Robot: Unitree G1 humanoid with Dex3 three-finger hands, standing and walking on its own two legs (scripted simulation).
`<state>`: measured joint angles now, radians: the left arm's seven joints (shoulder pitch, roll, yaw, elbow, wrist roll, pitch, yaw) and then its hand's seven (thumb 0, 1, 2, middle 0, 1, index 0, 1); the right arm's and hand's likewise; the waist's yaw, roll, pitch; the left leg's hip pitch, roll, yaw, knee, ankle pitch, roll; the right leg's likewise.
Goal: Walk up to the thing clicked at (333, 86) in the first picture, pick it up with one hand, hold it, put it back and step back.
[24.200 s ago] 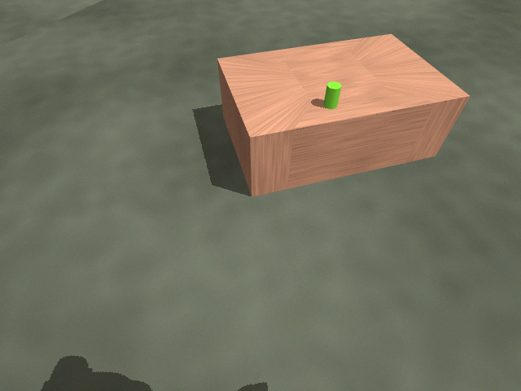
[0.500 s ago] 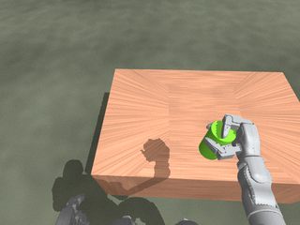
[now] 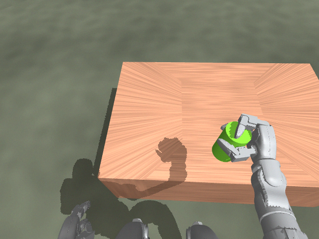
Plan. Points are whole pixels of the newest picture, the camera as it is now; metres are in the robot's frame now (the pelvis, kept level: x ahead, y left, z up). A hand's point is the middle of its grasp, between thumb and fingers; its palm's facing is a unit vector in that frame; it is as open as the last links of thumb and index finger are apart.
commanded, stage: crouch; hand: right
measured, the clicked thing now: (230, 142) +0.35 -0.16 +0.00
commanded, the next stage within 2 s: lower in 0.84 s
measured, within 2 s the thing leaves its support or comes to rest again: neither
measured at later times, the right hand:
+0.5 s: hand (217, 134) +0.42 -0.15 -0.08, palm faces +0.00 +1.00 +0.00, open 5.7 cm
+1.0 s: hand (211, 136) +0.44 -0.15 -0.14, palm faces +0.01 +1.00 -0.01, open 5.7 cm
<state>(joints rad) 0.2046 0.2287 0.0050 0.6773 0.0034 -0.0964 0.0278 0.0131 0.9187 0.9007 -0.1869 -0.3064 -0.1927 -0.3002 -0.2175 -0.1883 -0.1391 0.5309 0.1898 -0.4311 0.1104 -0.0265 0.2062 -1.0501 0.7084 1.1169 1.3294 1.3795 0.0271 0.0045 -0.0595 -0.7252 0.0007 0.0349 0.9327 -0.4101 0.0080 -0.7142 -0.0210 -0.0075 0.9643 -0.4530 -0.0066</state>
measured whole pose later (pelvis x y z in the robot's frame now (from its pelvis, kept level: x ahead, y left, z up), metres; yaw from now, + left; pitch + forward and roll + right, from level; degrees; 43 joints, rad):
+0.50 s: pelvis -0.02 +0.00 -0.10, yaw +1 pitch +27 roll +1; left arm 0.23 0.24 0.01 0.69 0.03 -0.06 -0.04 0.01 0.91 0.91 -0.19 -0.30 -0.19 -0.30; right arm -0.59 -0.26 -0.26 0.87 0.14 -0.55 0.15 -0.02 0.23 -1.09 0.70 1.15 1.36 1.43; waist 0.08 -0.01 -0.17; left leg -1.33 0.01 0.03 1.41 -0.55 0.01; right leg -1.32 -0.02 -0.01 1.44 -0.60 -0.01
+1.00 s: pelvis -0.05 +0.00 -0.16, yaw +1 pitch +32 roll +2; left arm 0.22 0.27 0.01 0.67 0.05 -0.04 -0.03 0.01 0.92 0.90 -0.19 -0.30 -0.19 -0.30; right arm -0.78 -0.32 -0.31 0.99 0.10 -0.53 0.14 -0.02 0.21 -1.09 0.70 1.14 1.32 1.40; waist 0.12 -0.02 -0.18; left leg -1.59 0.01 0.04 1.60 -0.57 0.02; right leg -1.58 -0.02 0.01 1.64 -0.62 -0.01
